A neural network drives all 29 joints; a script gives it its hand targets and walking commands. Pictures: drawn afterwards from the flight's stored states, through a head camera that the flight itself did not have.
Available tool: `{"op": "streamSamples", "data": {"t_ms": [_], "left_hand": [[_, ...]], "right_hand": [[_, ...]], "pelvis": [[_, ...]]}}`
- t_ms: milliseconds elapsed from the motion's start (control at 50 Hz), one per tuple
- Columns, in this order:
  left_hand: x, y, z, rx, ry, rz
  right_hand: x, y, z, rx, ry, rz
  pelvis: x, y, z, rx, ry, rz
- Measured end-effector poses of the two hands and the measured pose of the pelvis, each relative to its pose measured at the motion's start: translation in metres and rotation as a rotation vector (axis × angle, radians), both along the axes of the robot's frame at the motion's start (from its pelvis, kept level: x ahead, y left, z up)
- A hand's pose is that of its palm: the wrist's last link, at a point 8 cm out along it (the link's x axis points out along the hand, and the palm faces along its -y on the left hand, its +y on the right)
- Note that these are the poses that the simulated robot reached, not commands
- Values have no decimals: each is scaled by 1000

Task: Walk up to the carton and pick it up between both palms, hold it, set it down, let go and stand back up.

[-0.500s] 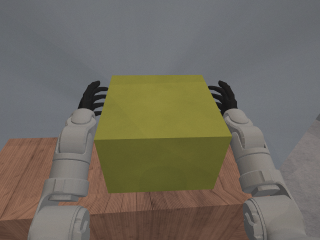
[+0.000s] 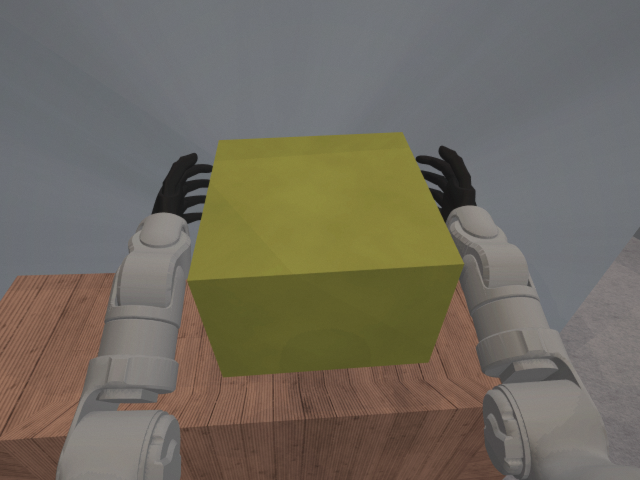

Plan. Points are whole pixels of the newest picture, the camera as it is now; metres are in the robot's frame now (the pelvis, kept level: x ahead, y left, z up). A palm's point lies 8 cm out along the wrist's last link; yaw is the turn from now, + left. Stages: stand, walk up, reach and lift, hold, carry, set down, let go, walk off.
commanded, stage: set down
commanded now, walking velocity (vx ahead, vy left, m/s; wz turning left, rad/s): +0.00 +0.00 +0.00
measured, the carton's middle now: (318, 246) +0.38 +0.00 +0.15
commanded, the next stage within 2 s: none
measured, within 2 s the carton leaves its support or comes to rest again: neither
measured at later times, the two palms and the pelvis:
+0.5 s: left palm (192, 220) +0.42 +0.17 +0.15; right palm (444, 234) +0.41 -0.18 +0.15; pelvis +0.03 +0.00 +0.00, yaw +0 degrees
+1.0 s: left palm (198, 243) +0.42 +0.16 +0.11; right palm (444, 254) +0.40 -0.18 +0.12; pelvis +0.03 +0.00 +0.00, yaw +0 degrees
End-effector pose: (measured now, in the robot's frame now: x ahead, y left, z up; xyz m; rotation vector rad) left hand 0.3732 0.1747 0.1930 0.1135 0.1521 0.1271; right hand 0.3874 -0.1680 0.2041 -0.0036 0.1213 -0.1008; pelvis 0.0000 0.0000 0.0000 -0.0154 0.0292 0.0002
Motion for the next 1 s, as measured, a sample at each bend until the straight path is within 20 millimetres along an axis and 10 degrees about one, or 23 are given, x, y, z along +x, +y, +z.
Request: {"op": "streamSamples", "data": {"t_ms": [480,1000], "left_hand": [[50,-6,-42,-82,-10,-78],[46,-10,-80,-70,59,-110]], "right_hand": [[23,-8,-58,-20,-19,-72],[12,-12,-84,-41,44,-92]], "pelvis": [[30,-2,2,2,-7,-1],[29,-1,2,1,-30,0]]}}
